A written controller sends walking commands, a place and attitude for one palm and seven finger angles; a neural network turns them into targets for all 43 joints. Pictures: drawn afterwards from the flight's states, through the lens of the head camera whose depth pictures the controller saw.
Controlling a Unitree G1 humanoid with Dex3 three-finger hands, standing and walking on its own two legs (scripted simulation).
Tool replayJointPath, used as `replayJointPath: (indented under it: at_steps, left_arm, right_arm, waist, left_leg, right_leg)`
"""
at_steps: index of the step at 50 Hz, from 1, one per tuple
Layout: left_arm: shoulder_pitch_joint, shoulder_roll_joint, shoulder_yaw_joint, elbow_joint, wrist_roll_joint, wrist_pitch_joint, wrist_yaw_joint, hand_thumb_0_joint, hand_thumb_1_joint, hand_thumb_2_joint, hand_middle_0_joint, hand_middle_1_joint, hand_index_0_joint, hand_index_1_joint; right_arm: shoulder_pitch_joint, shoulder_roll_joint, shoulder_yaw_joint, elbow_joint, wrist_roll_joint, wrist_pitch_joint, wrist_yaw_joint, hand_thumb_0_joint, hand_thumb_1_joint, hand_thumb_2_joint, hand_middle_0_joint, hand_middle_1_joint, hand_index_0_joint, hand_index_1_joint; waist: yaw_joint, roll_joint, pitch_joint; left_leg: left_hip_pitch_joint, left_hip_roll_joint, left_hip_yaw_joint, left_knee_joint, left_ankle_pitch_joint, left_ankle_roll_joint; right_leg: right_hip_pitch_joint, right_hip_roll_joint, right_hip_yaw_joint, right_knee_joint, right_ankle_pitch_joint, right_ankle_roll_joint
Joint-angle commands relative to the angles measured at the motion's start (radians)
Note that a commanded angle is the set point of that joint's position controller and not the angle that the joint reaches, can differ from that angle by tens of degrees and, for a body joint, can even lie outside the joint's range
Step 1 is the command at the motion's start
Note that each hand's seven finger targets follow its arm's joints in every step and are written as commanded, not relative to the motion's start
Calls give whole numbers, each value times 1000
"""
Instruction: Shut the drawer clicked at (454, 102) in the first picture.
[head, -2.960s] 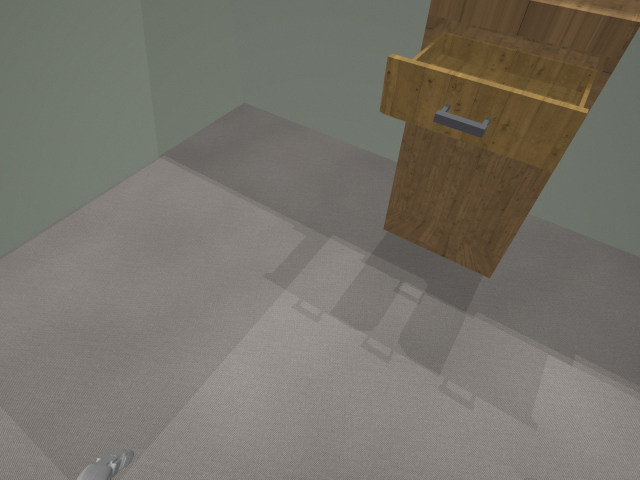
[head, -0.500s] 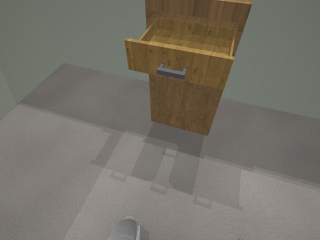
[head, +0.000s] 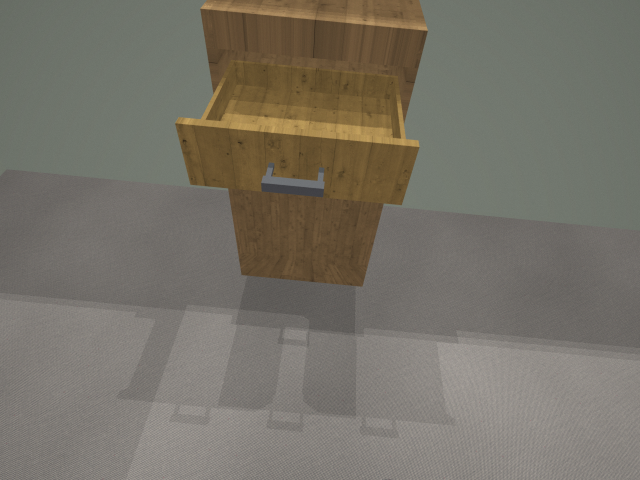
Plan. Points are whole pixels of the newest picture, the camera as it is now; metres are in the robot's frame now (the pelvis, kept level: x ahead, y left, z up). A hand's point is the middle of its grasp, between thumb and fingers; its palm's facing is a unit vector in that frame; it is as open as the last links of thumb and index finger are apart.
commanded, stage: take the last steps up to it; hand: left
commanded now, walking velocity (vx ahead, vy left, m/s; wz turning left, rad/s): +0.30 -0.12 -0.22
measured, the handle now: (294, 178) +0.60 +0.07 +0.02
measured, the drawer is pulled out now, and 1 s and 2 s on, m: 0.30 0.30 0.30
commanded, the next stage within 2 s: come to a stop and stand still in 0.92 s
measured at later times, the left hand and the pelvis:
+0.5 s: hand out of the picture +0.06 +0.13 -0.18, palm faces -0.01 -0.99 -0.15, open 7.3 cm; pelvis +0.09 -0.04 +0.00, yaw -3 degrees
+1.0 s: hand (257, 354) +0.35 +0.12 -0.17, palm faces -0.12 -0.97 -0.21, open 7.3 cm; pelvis +0.24 -0.06 +0.00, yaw -6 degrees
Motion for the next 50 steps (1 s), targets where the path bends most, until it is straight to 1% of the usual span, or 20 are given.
replayJointPath:
  at_steps: [1,5,8,9,10,11,14,16,18,24,26,27,28,29,30,33,35,37,47,50]
  left_arm:
    - [-5,29,-3,-51,0,-11,-11,0,900,900,-200,-300,-200,-300]
    - [-3,29,-5,-46,-2,-26,-22,0,900,900,-200,-300,-200,-300]
    - [122,39,-2,11,-4,-40,-17,0,900,900,-200,-300,-200,-300]
    - [180,84,7,32,0,-47,-7,0,900,900,-200,-300,-200,-300]
    - [247,166,19,55,2,-52,9,0,900,900,-200,-300,-200,-300]
    - [268,167,18,62,-11,-55,23,0,900,900,-200,-300,-200,-300]
    - [161,93,4,56,-12,-78,32,0,900,900,-200,-300,-200,-300]
    - [145,70,-7,59,-12,-95,27,0,900,900,-200,-300,-200,-300]
    - [153,75,-12,74,-11,-106,25,0,900,900,-200,-300,-200,-300]
    - [218,95,-12,132,-5,-109,21,0,900,900,-200,-300,-200,-300]
    - [209,96,-10,142,-10,-107,18,0,900,900,-200,-300,-200,-300]
    - [213,76,-13,144,-14,-106,17,0,900,900,-200,-300,-200,-300]
    - [233,39,-15,132,-23,-105,11,0,900,900,-200,-300,-200,-300]
    - [236,-1,-26,105,-30,-103,2,0,900,900,-200,-300,-200,-300]
    - [181,43,-18,85,-17,-100,4,0,900,900,-200,-300,-200,-300]
    - [107,14,-13,100,-6,-88,-6,0,900,900,-200,-300,-200,-300]
    - [160,-29,-15,117,-2,-70,-8,0,900,900,-200,-300,-200,-300]
    - [183,-46,-16,120,-6,-57,-8,0,900,900,-200,-300,-200,-300]
    - [-57,-17,-20,25,-8,-57,-11,0,900,900,-200,-300,-200,-300]
    - [16,-1,-10,46,-8,-67,-10,0,900,900,-200,-300,-200,-300]
  right_arm:
    - [91,-173,-47,-26,-5,-20,4,0,-900,-900,200,300,200,300]
    - [108,-200,-59,-5,-9,-21,9,0,-900,-900,200,300,200,300]
    - [91,-172,-54,10,-3,-16,15,0,-900,-900,200,300,200,300]
    - [77,-127,-44,1,5,-17,20,0,-900,-900,200,300,200,300]
    - [2,-63,-23,-43,10,-16,27,0,-900,-900,200,300,200,300]
    - [-78,-95,-27,-69,1,-10,32,0,-900,-900,200,300,200,300]
    - [-26,-79,-37,-31,-5,-2,41,0,-900,-900,200,300,200,300]
    - [17,-53,-35,-15,-6,-1,45,0,-900,-900,200,300,200,300]
    - [17,-38,-35,-15,-2,-1,50,0,-900,-900,200,300,200,300]
    - [-61,-24,-27,-48,5,-23,53,0,-900,-900,200,300,200,300]
    - [29,-35,-30,-15,1,-36,43,0,-900,-900,200,300,200,300]
    - [138,-64,-37,24,-3,-45,35,0,-900,-900,200,300,200,300]
    - [265,-156,-57,53,-12,-53,20,0,-900,-900,200,300,200,300]
    - [348,-250,-73,70,-9,-53,10,0,-900,-900,200,300,200,300]
    - [335,-242,-66,69,0,-43,1,0,-900,-900,200,300,200,300]
    - [161,-107,-29,42,1,-61,-7,0,-900,-900,200,300,200,300]
    - [140,-62,-17,47,5,-73,-9,0,-900,-900,200,300,200,300]
    - [120,-56,-17,46,9,-76,-9,0,-900,-900,200,300,200,300]
    - [189,-91,-32,77,-4,-42,6,0,-900,-900,200,300,200,300]
    - [157,-105,-39,73,-4,-31,6,0,-900,-900,200,300,200,300]
  waist:
    - [-36,131,-3]
    - [-34,116,-17]
    - [28,47,-29]
    - [55,-72,-37]
    - [95,-309,22]
    - [112,-183,71]
    - [29,-91,100]
    - [1,-47,99]
    - [-8,-56,116]
    - [20,-101,118]
    - [-23,-69,72]
    - [-64,-2,10]
    - [-108,189,-92]
    - [-112,401,-153]
    - [-114,273,-122]
    - [-45,109,73]
    - [1,110,60]
    - [22,136,36]
    - [-31,179,128]
    - [12,138,71]
  left_leg:
    - [42,333,-306,-281,-233,72]
    - [57,334,-314,-271,-328,55]
    - [-64,258,-205,-122,-335,-24]
    - [-212,193,-112,35,-344,-68]
    - [-447,55,-6,284,-394,-117]
    - [-494,52,-121,449,-387,-103]
    - [-466,87,-187,589,-215,-103]
    - [-395,87,-175,574,-142,-116]
    - [-368,82,-166,528,-98,-121]
    - [-219,49,-134,263,-101,-96]
    - [-50,2,-91,136,-48,-86]
    - [121,-5,-106,65,-1,-76]
    - [320,170,-336,-12,-2,-22]
    - [432,418,-667,-162,30,75]
    - [388,457,-715,-196,28,123]
    - [119,366,-482,-226,132,73]
    - [75,294,-328,-220,280,38]
    - [73,258,-244,-221,323,34]
    - [78,257,-219,-223,207,58]
    - [36,244,-215,-134,91,30]
  right_leg:
    - [13,-9,-20,-122,-47,-18]
    - [93,16,-51,-278,-80,-44]
    - [343,35,-69,-546,40,-78]
    - [480,-86,85,-641,-73,-131]
    - [540,-270,387,-776,-212,-226]
    - [461,-325,422,-815,-230,-276]
    - [390,-232,238,-767,-63,-240]
    - [330,-188,145,-751,82,-216]
    - [301,-175,109,-759,154,-209]
    - [301,-172,106,-684,274,-195]
    - [287,-130,63,-555,368,-166]
    - [246,-85,31,-380,433,-139]
    - [104,-5,-29,-137,278,-88]
    - [-98,95,-70,156,-173,-52]
    - [-150,56,36,297,-194,-73]
    - [-165,-40,62,356,6,-50]
    - [-105,-39,44,300,75,-31]
    - [-85,-38,23,235,115,-20]
    - [-42,-32,-69,-213,129,-17]
    - [150,1,-90,-340,169,-30]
